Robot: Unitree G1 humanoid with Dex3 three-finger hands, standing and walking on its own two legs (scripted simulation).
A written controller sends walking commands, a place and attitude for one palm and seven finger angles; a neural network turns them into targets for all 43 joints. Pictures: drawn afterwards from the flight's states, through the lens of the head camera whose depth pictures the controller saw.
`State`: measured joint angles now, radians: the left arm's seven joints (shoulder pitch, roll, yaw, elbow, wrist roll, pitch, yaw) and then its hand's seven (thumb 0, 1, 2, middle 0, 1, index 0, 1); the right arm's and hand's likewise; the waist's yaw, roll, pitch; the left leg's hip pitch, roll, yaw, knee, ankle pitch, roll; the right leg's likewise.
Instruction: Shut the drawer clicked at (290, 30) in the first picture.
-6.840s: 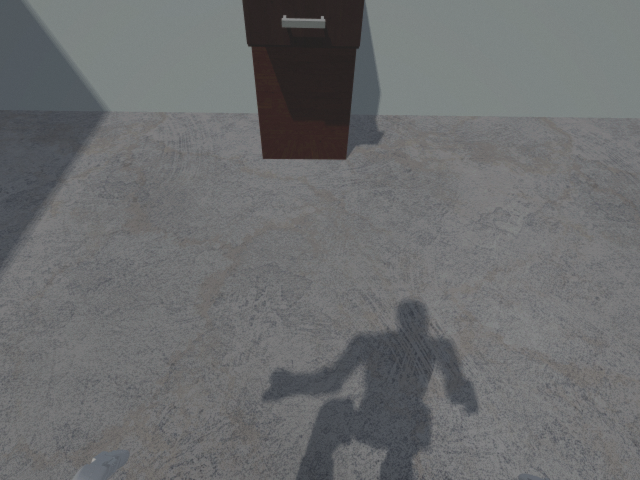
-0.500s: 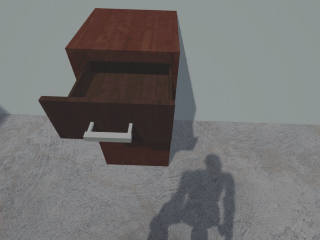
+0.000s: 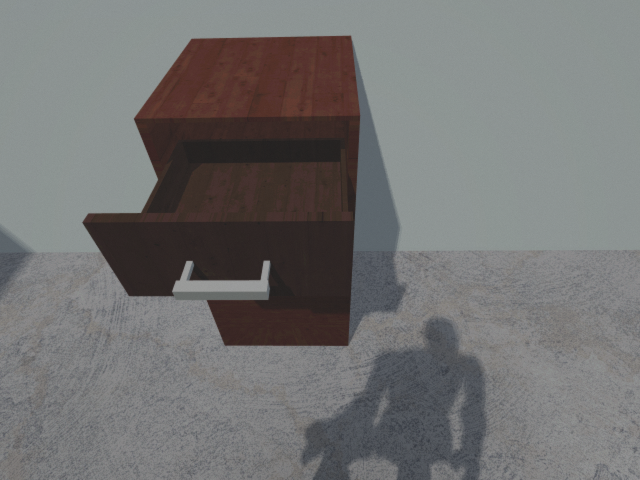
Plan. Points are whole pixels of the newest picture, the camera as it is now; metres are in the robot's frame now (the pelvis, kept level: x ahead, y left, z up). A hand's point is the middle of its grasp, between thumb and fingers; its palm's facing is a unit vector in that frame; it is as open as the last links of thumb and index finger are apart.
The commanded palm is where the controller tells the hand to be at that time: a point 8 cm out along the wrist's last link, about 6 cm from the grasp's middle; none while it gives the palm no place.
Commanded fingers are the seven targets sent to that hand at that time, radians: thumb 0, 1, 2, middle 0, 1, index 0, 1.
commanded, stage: look again from close up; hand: left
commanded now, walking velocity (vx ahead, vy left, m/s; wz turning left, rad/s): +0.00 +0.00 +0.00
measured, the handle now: (224, 278) +0.40 +0.17 +0.01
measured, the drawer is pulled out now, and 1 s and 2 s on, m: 0.29 0.29 0.29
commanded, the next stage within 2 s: shuffle to correct the standing spot in 0.10 s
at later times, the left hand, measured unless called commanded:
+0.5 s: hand out of the picture +0.02 +0.15 -0.18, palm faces +0.03 -0.99 -0.17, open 7.4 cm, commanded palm none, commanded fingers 0.00 0.90 0.90 -0.20 -0.30 -0.20 -0.30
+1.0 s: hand out of the picture +0.13 +0.16 -0.17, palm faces +0.05 -0.97 -0.24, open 7.3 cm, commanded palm none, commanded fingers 0.00 0.90 0.90 -0.20 -0.30 -0.20 -0.30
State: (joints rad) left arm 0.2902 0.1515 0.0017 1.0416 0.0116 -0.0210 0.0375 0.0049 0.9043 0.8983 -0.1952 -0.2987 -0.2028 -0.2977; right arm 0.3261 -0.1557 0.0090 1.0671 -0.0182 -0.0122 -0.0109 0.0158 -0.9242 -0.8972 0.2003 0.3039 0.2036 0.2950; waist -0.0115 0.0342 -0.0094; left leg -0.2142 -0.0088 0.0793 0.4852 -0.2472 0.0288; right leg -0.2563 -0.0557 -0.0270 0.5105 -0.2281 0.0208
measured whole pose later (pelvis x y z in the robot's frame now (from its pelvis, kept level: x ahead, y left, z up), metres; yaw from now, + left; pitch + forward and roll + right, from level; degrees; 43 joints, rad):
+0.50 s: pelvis +0.05 -0.01 +0.00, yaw +0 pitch -1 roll +0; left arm 0.35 0.13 0.01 1.11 0.02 -0.02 0.02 0.01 0.90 0.90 -0.20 -0.30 -0.20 -0.30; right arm 0.30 -0.15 0.00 1.12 -0.02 -0.02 -0.01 0.00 -0.91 -0.90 0.20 0.30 0.20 0.29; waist 0.00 0.00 0.02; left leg -0.16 0.02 0.07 0.51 -0.34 0.01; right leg -0.21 -0.03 -0.03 0.54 -0.32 0.00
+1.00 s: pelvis +0.11 -0.02 +0.00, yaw +0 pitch -1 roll +1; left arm 0.25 0.15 0.03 1.05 0.02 -0.03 0.05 0.01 0.91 0.90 -0.20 -0.30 -0.20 -0.30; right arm 0.25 -0.14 -0.02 1.11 0.00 0.02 -0.05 0.01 -0.92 -0.90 0.20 0.30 0.20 0.30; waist 0.00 0.00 0.08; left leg -0.21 0.02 0.06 0.67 -0.47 0.00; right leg -0.17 -0.04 -0.10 0.53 -0.34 -0.03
